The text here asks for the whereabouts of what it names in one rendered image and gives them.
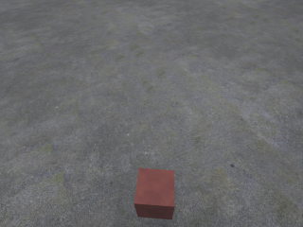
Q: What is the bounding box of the carton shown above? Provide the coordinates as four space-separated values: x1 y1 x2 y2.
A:
134 168 175 219

